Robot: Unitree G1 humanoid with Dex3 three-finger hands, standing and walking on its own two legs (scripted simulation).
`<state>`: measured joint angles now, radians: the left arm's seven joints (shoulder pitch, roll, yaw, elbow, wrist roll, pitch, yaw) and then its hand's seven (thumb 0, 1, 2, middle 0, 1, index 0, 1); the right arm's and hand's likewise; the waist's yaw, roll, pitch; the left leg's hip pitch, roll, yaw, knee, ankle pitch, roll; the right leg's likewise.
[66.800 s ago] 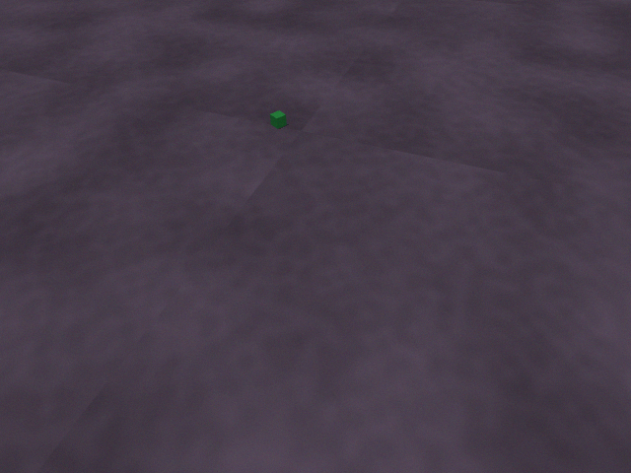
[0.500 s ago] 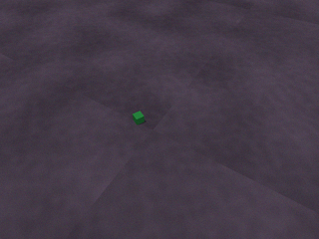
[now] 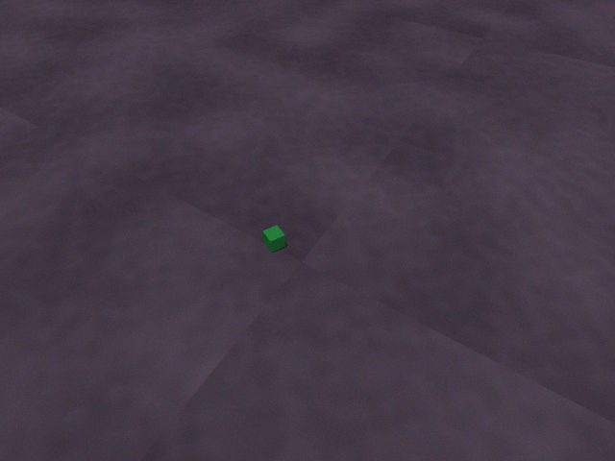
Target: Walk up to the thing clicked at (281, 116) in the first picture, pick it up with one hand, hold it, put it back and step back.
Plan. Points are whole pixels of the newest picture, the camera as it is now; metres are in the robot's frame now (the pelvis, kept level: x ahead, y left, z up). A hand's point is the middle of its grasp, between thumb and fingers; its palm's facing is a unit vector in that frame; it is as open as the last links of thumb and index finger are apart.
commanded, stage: step back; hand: left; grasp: from above
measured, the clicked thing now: (274, 238) +1.12 +0.15 -0.73
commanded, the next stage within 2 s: stand in 0.46 s
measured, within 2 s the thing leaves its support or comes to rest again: neither
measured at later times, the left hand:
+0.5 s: hand (144, 458) +0.18 +0.25 -0.14, palm faces +0.01 -0.94 -0.35, open 7.4 cm
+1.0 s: hand out of the picture +0.09 +0.25 -0.14, palm faces -0.01 -0.94 -0.34, open 7.4 cm
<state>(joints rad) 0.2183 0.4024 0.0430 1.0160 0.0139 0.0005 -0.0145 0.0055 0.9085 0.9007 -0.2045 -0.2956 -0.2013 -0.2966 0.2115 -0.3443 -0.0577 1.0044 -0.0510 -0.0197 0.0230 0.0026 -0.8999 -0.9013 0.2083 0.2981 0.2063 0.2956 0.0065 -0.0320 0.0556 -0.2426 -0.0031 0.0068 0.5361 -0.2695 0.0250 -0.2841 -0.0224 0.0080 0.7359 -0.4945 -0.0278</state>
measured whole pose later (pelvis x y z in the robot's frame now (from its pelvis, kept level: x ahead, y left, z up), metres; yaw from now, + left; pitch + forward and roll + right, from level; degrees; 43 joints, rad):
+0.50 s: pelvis +0.05 -0.01 +0.00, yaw +0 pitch -2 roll +0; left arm 0.04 0.36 0.03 1.04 0.00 -0.02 0.01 0.00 0.91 0.90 -0.20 -0.30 -0.20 -0.30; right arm 0.09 -0.33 -0.03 1.07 -0.01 -0.02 -0.01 0.00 -0.90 -0.90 0.21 0.30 0.21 0.30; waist 0.00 -0.01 0.06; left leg -0.15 0.00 0.00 0.50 -0.31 0.00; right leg -0.17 -0.03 -0.02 0.50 -0.30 0.01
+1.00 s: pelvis +0.01 -0.01 +0.01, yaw +0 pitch -4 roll +0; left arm 0.10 0.35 0.00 1.15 0.01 -0.01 -0.01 0.00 0.91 0.90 -0.20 -0.30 -0.20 -0.30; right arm 0.08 -0.34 0.00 1.13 -0.01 -0.01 0.01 0.00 -0.90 -0.90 0.21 0.30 0.21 0.30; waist 0.01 0.01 0.06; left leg -0.08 0.01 0.00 0.30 -0.16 -0.01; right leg -0.11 -0.02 -0.02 0.32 -0.15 0.01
